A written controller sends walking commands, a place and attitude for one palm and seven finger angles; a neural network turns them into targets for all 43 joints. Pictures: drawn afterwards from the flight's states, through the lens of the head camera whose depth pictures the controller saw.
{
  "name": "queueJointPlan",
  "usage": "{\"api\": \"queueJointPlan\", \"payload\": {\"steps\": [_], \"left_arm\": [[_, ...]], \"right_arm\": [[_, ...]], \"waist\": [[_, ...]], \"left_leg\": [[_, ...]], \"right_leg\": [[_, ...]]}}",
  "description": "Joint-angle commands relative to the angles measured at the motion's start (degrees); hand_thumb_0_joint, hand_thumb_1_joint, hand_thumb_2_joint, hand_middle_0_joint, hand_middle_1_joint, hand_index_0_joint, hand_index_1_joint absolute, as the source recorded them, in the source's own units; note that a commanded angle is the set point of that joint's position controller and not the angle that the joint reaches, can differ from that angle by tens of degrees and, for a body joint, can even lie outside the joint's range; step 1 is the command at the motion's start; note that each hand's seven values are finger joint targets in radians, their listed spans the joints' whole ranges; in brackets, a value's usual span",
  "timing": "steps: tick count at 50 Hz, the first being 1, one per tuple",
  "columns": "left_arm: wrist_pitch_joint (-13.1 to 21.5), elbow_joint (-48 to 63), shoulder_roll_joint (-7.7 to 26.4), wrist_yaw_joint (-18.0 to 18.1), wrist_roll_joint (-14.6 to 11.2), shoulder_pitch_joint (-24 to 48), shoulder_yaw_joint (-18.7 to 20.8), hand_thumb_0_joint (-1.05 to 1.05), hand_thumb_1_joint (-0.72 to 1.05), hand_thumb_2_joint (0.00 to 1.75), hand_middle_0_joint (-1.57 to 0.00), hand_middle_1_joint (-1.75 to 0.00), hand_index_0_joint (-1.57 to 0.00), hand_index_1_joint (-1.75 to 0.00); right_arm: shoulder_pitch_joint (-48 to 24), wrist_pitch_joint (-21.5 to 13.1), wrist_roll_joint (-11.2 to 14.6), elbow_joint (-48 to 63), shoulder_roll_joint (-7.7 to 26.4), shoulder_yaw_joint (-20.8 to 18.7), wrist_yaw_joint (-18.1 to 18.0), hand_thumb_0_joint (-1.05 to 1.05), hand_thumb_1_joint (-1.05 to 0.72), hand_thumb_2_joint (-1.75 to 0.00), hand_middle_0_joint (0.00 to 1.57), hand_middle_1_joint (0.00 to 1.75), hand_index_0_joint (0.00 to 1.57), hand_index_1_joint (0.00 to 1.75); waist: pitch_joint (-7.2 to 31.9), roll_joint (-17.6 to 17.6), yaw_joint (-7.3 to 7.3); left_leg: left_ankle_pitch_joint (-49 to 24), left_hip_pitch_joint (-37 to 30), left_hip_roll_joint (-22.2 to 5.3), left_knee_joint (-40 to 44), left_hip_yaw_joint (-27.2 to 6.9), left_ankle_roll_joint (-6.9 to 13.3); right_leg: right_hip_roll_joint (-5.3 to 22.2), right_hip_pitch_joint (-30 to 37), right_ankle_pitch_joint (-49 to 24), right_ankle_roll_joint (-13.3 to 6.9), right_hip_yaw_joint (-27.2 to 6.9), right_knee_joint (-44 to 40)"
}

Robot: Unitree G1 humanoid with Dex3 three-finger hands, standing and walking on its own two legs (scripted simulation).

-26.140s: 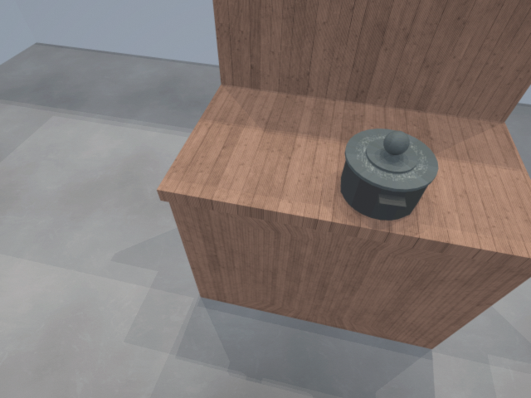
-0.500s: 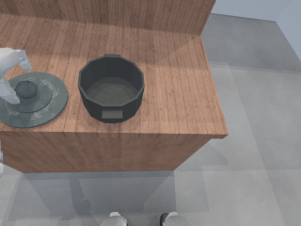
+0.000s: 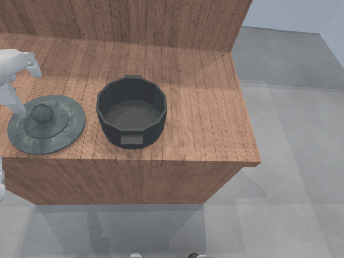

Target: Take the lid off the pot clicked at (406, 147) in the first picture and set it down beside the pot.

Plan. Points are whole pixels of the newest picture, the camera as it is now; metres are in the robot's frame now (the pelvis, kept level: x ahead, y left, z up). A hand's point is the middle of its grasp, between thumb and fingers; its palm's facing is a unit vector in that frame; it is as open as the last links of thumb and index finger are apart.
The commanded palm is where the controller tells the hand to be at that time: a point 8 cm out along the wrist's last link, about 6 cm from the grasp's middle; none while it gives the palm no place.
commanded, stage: raise the empty hand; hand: left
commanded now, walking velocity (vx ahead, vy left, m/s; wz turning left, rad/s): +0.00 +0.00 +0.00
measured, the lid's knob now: (42, 113) +0.49 +0.31 -0.02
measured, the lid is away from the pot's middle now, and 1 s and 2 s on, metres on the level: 0.23 0.23 0.23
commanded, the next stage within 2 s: draw the hand back to the body in 0.46 s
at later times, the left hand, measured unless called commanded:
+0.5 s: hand (2, 78) +0.46 +0.32 +0.13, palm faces -0.42 -0.13 -0.90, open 10.9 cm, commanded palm +0.49 +0.31 +0.18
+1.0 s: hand (8, 98) +0.41 +0.30 +0.13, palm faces -0.41 -0.11 -0.90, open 10.8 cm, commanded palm +0.41 +0.29 +0.18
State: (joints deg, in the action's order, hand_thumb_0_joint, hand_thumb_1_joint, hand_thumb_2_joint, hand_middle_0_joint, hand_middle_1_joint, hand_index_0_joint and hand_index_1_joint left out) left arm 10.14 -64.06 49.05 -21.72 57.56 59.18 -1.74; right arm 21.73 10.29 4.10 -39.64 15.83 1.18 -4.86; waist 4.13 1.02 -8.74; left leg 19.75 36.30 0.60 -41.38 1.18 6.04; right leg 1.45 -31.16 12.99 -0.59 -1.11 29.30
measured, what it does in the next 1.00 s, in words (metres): stands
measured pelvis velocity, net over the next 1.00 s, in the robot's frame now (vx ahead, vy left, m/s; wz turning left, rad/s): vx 0.01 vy -0.05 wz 0.04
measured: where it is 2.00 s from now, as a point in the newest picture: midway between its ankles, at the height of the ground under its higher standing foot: outside the picture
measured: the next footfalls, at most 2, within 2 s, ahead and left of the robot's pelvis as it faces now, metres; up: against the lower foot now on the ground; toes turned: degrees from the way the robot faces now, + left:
none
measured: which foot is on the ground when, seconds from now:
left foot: down 0.00-1.00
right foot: down 0.00-1.00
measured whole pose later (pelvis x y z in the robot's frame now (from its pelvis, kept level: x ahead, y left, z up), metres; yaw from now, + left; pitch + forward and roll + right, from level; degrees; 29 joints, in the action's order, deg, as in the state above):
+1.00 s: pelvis +0.01 -0.05 +0.01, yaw +3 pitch +9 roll -3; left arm 8.9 -49.7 48.2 -26.4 52.1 45.7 2.2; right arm 14.8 13.4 5.0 -37.1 16.3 0.8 -2.7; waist 1.9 2.2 -4.8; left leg 16.7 26.1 0.0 -33.7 -1.1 2.6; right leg 0.9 -22.2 12.4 2.7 0.6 25.3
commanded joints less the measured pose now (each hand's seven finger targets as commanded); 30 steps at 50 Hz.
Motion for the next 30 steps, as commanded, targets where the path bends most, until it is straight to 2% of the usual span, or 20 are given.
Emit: {"api": "queueJointPlan", "payload": {"steps": [1, 2, 5, 6, 7, 8, 10, 11, 13, 14, 16, 18, 19, 20, 22, 24, 26, 27, 28, 30], "left_arm": [[-0.7, 7.8, 15.9, 1.3, -1.6, 24.6, 3.8, 0.00, 0.15, 0.31, -0.26, -1.02, -0.26, -1.02], [-1.1, 7.9, 17.0, 1.2, -1.6, 24.3, 4.4, 0.00, 0.15, 0.31, -0.26, -1.02, -0.26, -1.02], [-1.0, 14.7, 16.0, 0.8, -1.1, 28.2, 3.4, 0.00, 0.15, 0.31, -0.26, -1.02, -0.26, -1.02], [-1.0, 12.6, 14.1, 0.6, -1.0, 26.9, 2.3, 0.00, 0.15, 0.31, -0.26, -1.02, -0.26, -1.02], [-0.9, 12.4, 15.5, 0.3, -1.3, 26.5, 3.4, 0.00, 0.15, 0.31, -0.26, -1.02, -0.26, -1.02], [-0.7, 11.6, 16.6, 0.1, -1.8, 25.5, 4.5, 0.00, 0.15, 0.31, -0.26, -1.02, -0.26, -1.02], [-1.5, 7.8, 14.9, -0.6, -2.7, 25.5, 2.3, 0.00, 0.15, 0.31, -0.26, -1.02, -0.26, -1.02], [-1.7, 10.0, 16.3, -0.7, -2.8, 27.6, 2.6, 0.00, 0.15, 0.31, -0.26, -1.02, -0.26, -1.02], [-1.3, 14.5, 17.2, -0.4, -1.7, 30.5, 3.2, 0.00, 0.15, 0.31, -0.26, -1.02, -0.26, -1.02], [-1.1, 16.5, 15.9, -0.5, -1.4, 32.0, 2.0, 0.00, 0.15, 0.31, -0.26, -1.02, -0.26, -1.02], [-0.9, 14.8, 17.2, -0.6, -1.7, 29.6, 3.8, 0.00, 0.15, 0.31, -0.26, -1.02, -0.26, -1.02], [-0.9, 14.8, 19.5, -0.9, -2.6, 28.0, 6.2, 0.00, 0.15, 0.31, -0.26, -1.02, -0.26, -1.02], [-1.7, 8.8, 15.6, -1.3, -2.7, 25.3, 3.1, 0.00, 0.15, 0.31, -0.26, -1.02, -0.26, -1.02], [-2.2, 7.3, 13.8, -1.8, -3.2, 25.5, 1.1, 0.00, 0.15, 0.31, -0.26, -1.02, -0.26, -1.02], [-2.8, 5.4, 13.8, -2.2, -2.8, 24.9, 0.3, 0.00, 0.15, 0.31, -0.26, -1.02, -0.26, -1.02], [-2.7, 9.6, 13.3, -2.3, -1.9, 28.0, -0.4, 0.00, 0.15, 0.31, -0.26, -1.02, -0.26, -1.02], [-1.8, 15.4, 17.0, -1.8, -1.5, 30.8, 2.8, 0.00, 0.15, 0.31, -0.26, -1.02, -0.26, -1.02], [-1.6, 15.9, 18.1, -1.6, -1.7, 30.9, 3.8, 0.00, 0.15, 0.31, -0.26, -1.02, -0.26, -1.02], [-1.1, 17.2, 17.7, -1.8, -2.2, 31.2, 3.8, 0.00, 0.15, 0.31, -0.26, -1.02, -0.26, -1.02], [-0.9, 13.9, 18.5, -2.0, -3.3, 26.3, 5.6, 0.00, 0.15, 0.31, -0.26, -1.02, -0.26, -1.02]], "right_arm": [[6.3, -0.7, 0.0, 3.1, 12.2, -3.8, -0.8, 0.00, -0.90, -0.90, 0.20, 0.30, 0.20, 0.30], [6.0, -0.6, 0.1, 3.4, 12.4, -3.7, -0.8, 0.00, -0.90, -0.90, 0.20, 0.30, 0.20, 0.30], [5.8, -0.3, -0.2, 3.6, 12.0, -4.3, -0.4, 0.00, -0.90, -0.90, 0.20, 0.30, 0.20, 0.30], [5.6, -0.4, -0.2, 3.6, 11.8, -4.4, -0.4, 0.00, -0.90, -0.90, 0.20, 0.30, 0.20, 0.30], [5.6, -0.5, -0.1, 3.4, 12.0, -4.3, -0.4, 0.00, -0.90, -0.90, 0.20, 0.30, 0.20, 0.30], [5.3, -0.5, 0.0, 3.6, 12.0, -4.1, -0.5, 0.00, -0.90, -0.90, 0.20, 0.30, 0.20, 0.30], [4.9, -0.6, 0.3, 3.3, 12.2, -3.7, -0.8, 0.00, -0.90, -0.90, 0.20, 0.30, 0.20, 0.30], [4.9, -0.5, 0.5, 3.2, 12.4, -3.7, -0.7, 0.00, -0.90, -0.90, 0.20, 0.30, 0.20, 0.30], [4.5, -0.7, 0.3, 3.6, 12.2, -4.0, -0.8, 0.00, -0.90, -0.90, 0.20, 0.30, 0.20, 0.30], [4.7, -0.6, 0.1, 3.2, 11.9, -4.0, -0.7, 0.00, -0.90, -0.90, 0.20, 0.30, 0.20, 0.30], [4.6, -0.9, 0.1, 3.3, 11.7, -3.9, -0.6, 0.00, -0.90, -0.90, 0.20, 0.30, 0.20, 0.30], [3.8, -0.9, 0.1, 3.9, 11.7, -3.7, -0.6, 0.00, -0.90, -0.90, 0.20, 0.30, 0.20, 0.30], [3.6, -1.0, 0.3, 3.6, 11.6, -3.5, -0.6, 0.00, -0.90, -0.90, 0.20, 0.30, 0.20, 0.30], [3.4, -1.0, 0.5, 3.1, 11.9, -3.4, -0.4, 0.00, -0.90, -0.90, 0.20, 0.30, 0.20, 0.30], [3.2, -0.8, 0.9, 3.5, 12.3, -3.1, -0.2, 0.00, -0.90, -0.90, 0.20, 0.30, 0.20, 0.30], [3.2, -0.5, 0.6, 3.3, 12.1, -3.5, 0.0, 0.00, -0.90, -0.90, 0.20, 0.30, 0.20, 0.30], [3.3, -0.5, 0.2, 3.7, 11.8, -3.9, -0.2, 0.00, -0.90, -0.90, 0.20, 0.30, 0.20, 0.30], [3.5, -0.4, 0.2, 3.8, 11.7, -3.9, -0.5, 0.00, -0.90, -0.90, 0.20, 0.30, 0.20, 0.30], [3.1, -0.6, 0.1, 3.8, 11.5, -3.9, -0.6, 0.00, -0.90, -0.90, 0.20, 0.30, 0.20, 0.30], [2.7, -0.5, 0.2, 3.8, 11.6, -3.8, -0.6, 0.00, -0.90, -0.90, 0.20, 0.30, 0.20, 0.30]], "waist": [[20.9, 9.2, 0.67], [20.6, 7.9, 0.91], [24.5, 13.3, 1.21], [22.9, 12.4, 0.80], [22.4, 10.2, 0.94], [22.0, 9.7, 1.24], [18.3, 5.3, 0.38], [18.8, 5.9, 0.57], [21.9, 10.6, 1.11], [23.1, 13.7, 0.72], [23.0, 12.2, 1.04], [24.2, 10.2, 1.91], [20.1, 7.7, 0.96], [16.8, 6.0, 0.67], [14.2, 4.3, 0.90], [17.3, 8.4, 1.01], [23.5, 10.6, 1.23], [25.4, 9.7, 1.18], [26.1, 10.8, 1.34], [23.6, 7.8, 1.53]], "left_leg": [[-32.1, -28.2, -1.7, 5.9, -5.9, -3.8], [-29.8, -26.8, -1.4, 6.4, -5.5, -3.3], [-38.1, -33.0, -1.8, 6.6, -6.6, -4.6], [-37.7, -33.3, -1.9, 6.3, -6.6, -4.6], [-35.8, -32.0, -1.9, 6.6, -6.3, -4.2], [-35.3, -31.2, -1.8, 7.0, -6.1, -3.9], [-26.1, -26.0, -1.0, 8.1, -4.5, -2.3], [-24.9, -25.9, -1.1, 9.0, -4.5, -2.2], [-30.8, -30.5, -1.3, 8.6, -5.1, -2.8], [-34.7, -33.6, -1.6, 8.3, -5.9, -3.7], [-36.9, -34.5, -1.7, 7.9, -6.2, -3.8], [-36.5, -32.4, -1.2, 8.3, -5.3, -2.9], [-33.0, -29.4, -0.8, 8.3, -4.6, -2.4], [-28.3, -26.7, -0.9, 9.1, -3.9, -2.2], [-23.1, -23.6, -0.6, 10.0, -3.5, -2.1], [-27.8, -27.4, -0.9, 9.4, -3.9, -2.5], [-32.5, -31.6, -1.0, 8.6, -4.1, -2.3], [-34.4, -32.1, -0.7, 8.3, -4.5, -2.2], [-37.4, -33.1, -1.0, 8.2, -4.4, -2.2], [-34.1, -30.3, -0.7, 8.3, -4.0, -1.8]], "right_leg": [[-6.4, -1.9, -7.3, -1.5, 4.8, -2.1], [-6.3, -0.6, -7.5, -1.4, 4.6, -2.4], [-6.5, -0.9, -9.4, -1.7, 4.9, -2.7], [-6.6, -2.2, -8.4, -1.5, 5.1, -2.9], [-6.5, -0.9, -8.4, -1.4, 5.0, -3.3], [-6.3, -0.1, -8.8, -1.4, 4.9, -3.4], [-6.1, 1.4, -7.5, -1.1, 4.4, -4.1], [-5.9, 2.8, -7.6, -1.2, 4.5, -4.3], [-6.0, 2.2, -8.8, -1.7, 4.6, -4.2], [-6.3, 1.1, -9.0, -1.7, 4.8, -4.2], [-6.3, 1.4, -9.5, -1.4, 5.0, -4.6], [-6.0, 5.1, -12.1, -1.3, 4.5, -4.7], [-6.0, 3.8, -11.1, -1.1, 4.6, -4.6], [-5.9, 3.2, -9.7, -1.0, 4.8, -5.0], [-5.9, 3.8, -7.7, -1.3, 5.0, -5.0], [-6.0, 3.3, -8.6, -1.5, 5.0, -4.6], [-6.1, 5.3, -11.4, -1.3, 4.5, -4.6], [-6.2, 6.4, -12.7, -1.2, 4.4, -4.5], [-6.2, 6.1, -13.9, -1.2, 4.4, -4.6], [-6.1, 7.0, -13.3, -0.9, 4.8, -4.5]]}}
